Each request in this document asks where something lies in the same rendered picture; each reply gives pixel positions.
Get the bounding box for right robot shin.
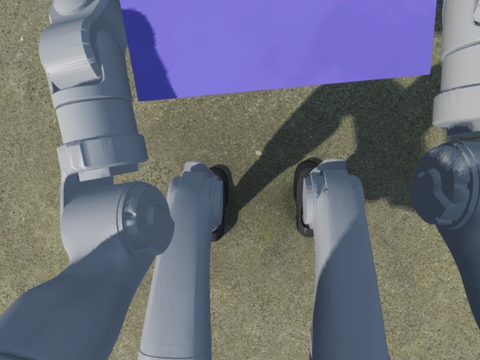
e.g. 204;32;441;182
302;158;365;228

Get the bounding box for robot right upper arm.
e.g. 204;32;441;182
410;141;480;330

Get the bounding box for left robot forearm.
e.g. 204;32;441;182
39;0;149;232

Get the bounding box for carton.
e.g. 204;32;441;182
119;0;437;102

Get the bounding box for robot right foot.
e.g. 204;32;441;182
294;160;318;237

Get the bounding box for right robot forearm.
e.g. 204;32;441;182
432;0;480;137

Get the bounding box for robot left upper arm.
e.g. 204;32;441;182
0;181;175;360

